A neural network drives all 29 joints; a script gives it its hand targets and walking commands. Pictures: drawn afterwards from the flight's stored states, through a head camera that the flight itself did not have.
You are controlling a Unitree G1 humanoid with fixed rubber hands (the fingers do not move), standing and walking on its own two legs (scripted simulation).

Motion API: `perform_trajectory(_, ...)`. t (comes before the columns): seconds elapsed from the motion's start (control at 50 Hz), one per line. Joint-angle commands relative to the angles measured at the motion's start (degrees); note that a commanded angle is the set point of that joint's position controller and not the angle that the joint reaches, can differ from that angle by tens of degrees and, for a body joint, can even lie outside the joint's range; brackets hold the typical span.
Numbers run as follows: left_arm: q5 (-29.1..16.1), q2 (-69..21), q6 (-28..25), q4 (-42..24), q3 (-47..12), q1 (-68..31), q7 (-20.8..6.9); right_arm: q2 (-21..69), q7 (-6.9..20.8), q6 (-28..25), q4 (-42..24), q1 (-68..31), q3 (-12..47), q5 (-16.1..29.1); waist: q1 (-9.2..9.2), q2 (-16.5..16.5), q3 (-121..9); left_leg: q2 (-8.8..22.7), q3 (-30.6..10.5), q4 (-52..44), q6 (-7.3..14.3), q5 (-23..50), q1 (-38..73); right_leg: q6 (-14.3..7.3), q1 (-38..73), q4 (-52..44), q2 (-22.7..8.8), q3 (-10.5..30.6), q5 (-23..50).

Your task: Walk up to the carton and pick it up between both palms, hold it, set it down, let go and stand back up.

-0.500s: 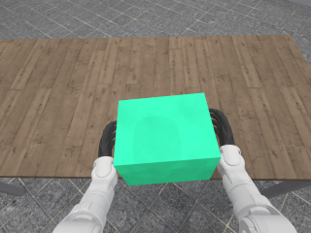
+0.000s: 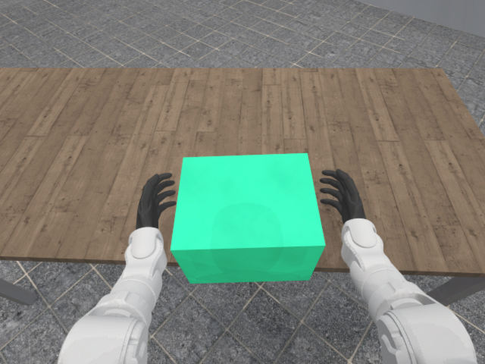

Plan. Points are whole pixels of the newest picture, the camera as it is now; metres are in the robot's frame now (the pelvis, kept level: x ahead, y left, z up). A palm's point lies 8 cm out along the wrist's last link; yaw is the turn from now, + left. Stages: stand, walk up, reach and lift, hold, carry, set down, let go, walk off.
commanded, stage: set down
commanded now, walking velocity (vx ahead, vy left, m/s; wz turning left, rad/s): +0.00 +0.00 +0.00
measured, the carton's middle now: (247, 220) +0.39 +0.01 -0.04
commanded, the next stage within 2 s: none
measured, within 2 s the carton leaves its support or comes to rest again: neither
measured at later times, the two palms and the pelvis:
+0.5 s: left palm (135, 204) +0.40 +0.21 +0.02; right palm (379, 188) +0.40 -0.22 +0.03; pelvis -0.03 +0.00 -0.02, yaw -2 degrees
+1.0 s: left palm (110, 238) +0.33 +0.24 +0.03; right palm (380, 222) +0.34 -0.21 +0.03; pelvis +0.01 +0.00 +0.02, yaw -1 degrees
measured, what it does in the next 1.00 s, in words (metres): stands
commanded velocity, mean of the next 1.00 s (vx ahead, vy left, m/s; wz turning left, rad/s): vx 0.00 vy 0.00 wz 0.00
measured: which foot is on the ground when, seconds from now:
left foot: down 0.00-1.00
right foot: down 0.00-1.00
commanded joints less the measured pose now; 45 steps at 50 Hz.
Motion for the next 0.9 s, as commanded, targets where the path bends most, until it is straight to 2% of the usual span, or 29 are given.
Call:
perform_trajectory(0.0, -11.47, 10.44, -0.35, 1.12, -6.48, -42.84, -0.84, -7.37, -0.46, 0.28, -11.37, -41.40, -1.72, 3.23, -1.76, -6.34, -34.50, -3.75, 3.33, -0.68, 2.24, 0.89, -6.71, 3.54, 24.06, 2.68, -2.31, 6.85, 9.69)
perform_trajectory(0.04, -14.02, 11.66, -0.70, 0.82, -9.39, -44.22, -0.94, -9.33, 0.28, 1.09, -12.48, -42.45, 0.47, 6.27, -1.11, -3.76, -42.35, -3.44, 3.93, 2.90, -0.14, 9.46, 0.27, 3.25, 20.38, 4.70, -0.99, 3.26, 14.44)
perform_trajectory(0.1, -13.05, 15.33, 0.93, 3.62, -8.19, -42.96, -2.46, -14.58, 0.85, 0.79, -5.36, -42.19, 6.31, 13.25, -0.37, -0.68, -47.27, -3.68, 4.37, 7.03, -3.22, 20.73, 6.17, 3.40, 18.70, 6.56, 0.85, 1.26, 22.88)
perform_trajectory(0.14, -12.39, 17.08, 1.98, 4.48, -7.36, -42.33, -3.18, -17.30, 1.08, 0.34, -2.21, -42.30, 8.62, 16.58, -0.02, -0.30, -47.83, -3.73, 4.76, 7.27, -3.58, 21.69, 6.44, 3.62, 17.84, 6.27, 1.35, 1.02, 22.65)
perform_trajectory(0.2, -12.78, 19.37, 3.56, 1.95, -7.14, -43.35, -3.32, -20.65, 2.01, 1.06, -2.36, -43.32, 9.52, 18.91, 0.36, -0.36, -47.88, -3.47, 4.96, 6.60, -3.52, 19.10, 7.43, 3.68, 14.27, 4.92, 1.91, 0.53, 17.79)
perform_trajectory(0.28, -14.95, 21.40, 5.93, -8.21, -7.74, -46.27, -2.73, -23.26, 3.28, 3.85, -9.35, -44.62, 8.46, 19.16, 0.73, 0.20, -51.72, -3.23, 4.86, 5.96, -3.21, 16.85, 9.47, 3.69, 11.96, 3.59, 2.49, 0.25, 14.65)
perform_trajectory(0.4, -14.99, 24.28, 13.92, -29.96, -4.80, -44.43, -2.53, -26.40, 4.17, 10.40, -24.74, -42.32, 4.70, 18.07, 0.94, 0.03, -59.69, -3.25, 3.87, 4.34, -2.00, 22.33, 14.70, 3.58, 18.03, 0.51, 3.16, 1.94, 21.86)
perform_trajectory(0.46, -13.82, 25.76, 18.88, -37.08, -2.53, -41.89, -2.96, -27.85, 3.96, 13.41, -31.24, -40.69, 2.66, 17.34, 0.79, -0.99, -60.09, -3.32, 3.13, 1.98, -1.05, 23.93, 16.31, 3.79, 22.13, -1.49, 2.70, 2.90, 24.62)
perform_trajectory(0.52, -13.41, 26.53, 23.64, -41.04, -1.19, -40.09, -3.07, -28.77, 3.64, 16.20, -36.41, -39.86, 0.82, 16.54, 0.43, -1.89, -58.57, -3.22, 2.46, -0.85, -0.28, 23.68, 17.89, 3.82, 24.74, -3.47, 2.14, 3.34, 25.13)
perform_trajectory(0.6, -12.88, 26.03, 28.78, -40.08, -0.25, -37.42, -3.47, -28.13, 3.18, 19.81, -37.14, -38.03, -0.11, 15.88, 0.26, -3.28, -52.12, -2.92, 1.81, -4.99, 0.56, 22.55, 20.39, 3.97, 27.25, -6.43, 1.59, 2.95, 24.26)
perform_trajectory(0.7, -7.67, 22.36, 30.21, -33.48, 2.42, -27.70, -5.74, -24.21, 2.86, 20.05, -29.71, -28.75, 2.00, 15.96, 0.56, -4.38, -38.82, -3.05, 2.08, -9.55, 0.91, 23.63, 24.16, 4.77, 33.12, -9.85, 1.26, 2.35, 25.36)
perform_trajectory(0.78, -1.60, 17.79, 26.36, -29.17, 4.76, -16.92, -7.93, -18.76, 2.82, 15.76, -24.52, -17.36, 3.91, 15.14, 0.29, -3.91, -25.52, -3.83, 2.83, -13.51, 0.70, 22.51, 25.49, 4.49, 38.08, -12.32, 0.83, 2.57, 26.10)
perform_trajectory(0.82, -0.30, 16.30, 23.40, -28.89, 5.05, -14.16, -8.14, -16.83, 2.75, 13.10, -24.43, -13.95, 3.54, 13.96, 0.28, -3.28, -20.93, -3.99, 3.13, -14.68, 0.51, 21.07, 25.34, 4.02, 38.19, -13.27, 0.72, 2.48, 24.14)
perform_trajectory(0.84, -0.74, 20.73, 21.18, -29.57, 5.95, -9.49, -7.63, -18.55, 2.60, 11.15, -26.13, -14.46, 2.29, 11.61, 3.83, -2.75, -21.59, -2.65, 2.12, -15.24, 0.34, 20.29, 26.73, 4.56, 36.72, -13.12, 1.16, 1.21, 20.21)
perform_trajectory(0.86, -2.08, 20.45, 19.48, -30.54, 4.28, -8.88, -7.05, -18.60, 2.89, 9.54, -26.46, -13.22, 1.15, 11.03, 3.25, -1.31, -21.92, -2.54, 2.05, -14.54, -0.07, 20.82, 27.78, 4.35, 35.10, -13.36, 1.53, 0.93, 18.38)
perform_trajectory(0.88, -2.66, 20.08, 17.80, -32.19, 4.26, -7.14, -6.67, -17.75, 2.91, 8.14, -27.83, -11.75, 1.28, 10.80, 3.06, -1.53, -21.54, -2.73, 2.45, -13.46, -0.48, 20.50, 28.38, 3.95, 34.14, -13.44, 1.61, 1.07, 17.28)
